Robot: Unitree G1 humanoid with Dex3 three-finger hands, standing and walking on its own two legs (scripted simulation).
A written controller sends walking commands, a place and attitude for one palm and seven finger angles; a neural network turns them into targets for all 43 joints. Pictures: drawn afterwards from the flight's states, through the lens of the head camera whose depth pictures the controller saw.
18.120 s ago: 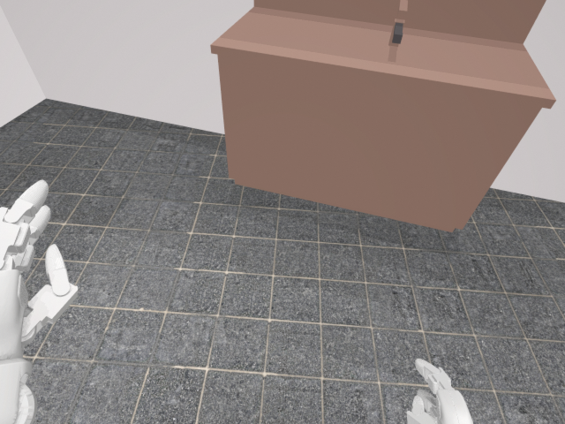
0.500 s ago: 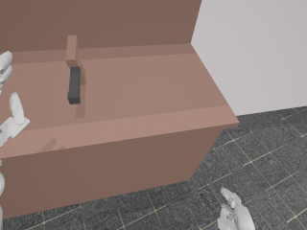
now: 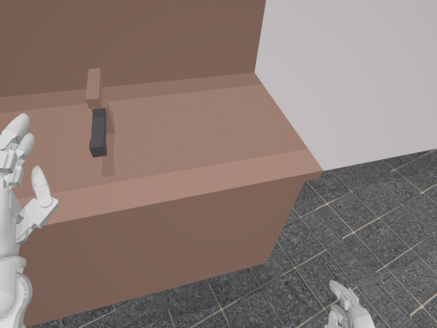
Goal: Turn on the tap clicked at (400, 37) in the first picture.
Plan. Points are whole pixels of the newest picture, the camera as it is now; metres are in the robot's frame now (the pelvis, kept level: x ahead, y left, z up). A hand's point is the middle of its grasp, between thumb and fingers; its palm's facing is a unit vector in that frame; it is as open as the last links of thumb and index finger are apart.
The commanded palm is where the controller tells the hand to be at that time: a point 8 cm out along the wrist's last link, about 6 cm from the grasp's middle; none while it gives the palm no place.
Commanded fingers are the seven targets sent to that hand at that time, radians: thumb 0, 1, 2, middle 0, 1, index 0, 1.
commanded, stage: come to a stop and stand still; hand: left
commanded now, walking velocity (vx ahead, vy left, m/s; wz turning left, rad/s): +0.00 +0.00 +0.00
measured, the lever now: (98, 148) +0.43 +0.31 +0.06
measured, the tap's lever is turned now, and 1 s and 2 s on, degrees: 0 0 0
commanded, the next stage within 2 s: look again from close up in 0.60 s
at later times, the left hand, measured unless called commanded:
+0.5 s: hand (48, 192) +0.24 +0.28 +0.17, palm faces +0.42 -0.83 -0.35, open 7.4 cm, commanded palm +0.18 +0.30 +0.18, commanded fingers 0.00 0.90 0.90 -0.20 -0.30 -0.20 -0.30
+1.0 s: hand (53, 196) +0.24 +0.27 +0.16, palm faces +0.43 -0.84 -0.34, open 7.4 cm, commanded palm +0.18 +0.30 +0.18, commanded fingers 0.00 0.90 0.90 -0.20 -0.30 -0.20 -0.30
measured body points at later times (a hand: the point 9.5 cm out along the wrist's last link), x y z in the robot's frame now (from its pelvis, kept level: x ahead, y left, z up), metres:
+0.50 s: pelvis +0.03 +0.02 +0.00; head +0.04 +0.04 +0.45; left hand +0.21 +0.32 +0.19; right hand +0.21 -0.19 -0.06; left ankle +0.00 +0.11 -0.74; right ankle +0.09 -0.12 -0.74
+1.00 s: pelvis +0.03 +0.02 +0.00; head +0.05 +0.03 +0.45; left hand +0.21 +0.31 +0.17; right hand +0.21 -0.20 -0.07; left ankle +0.00 +0.11 -0.74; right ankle +0.09 -0.12 -0.74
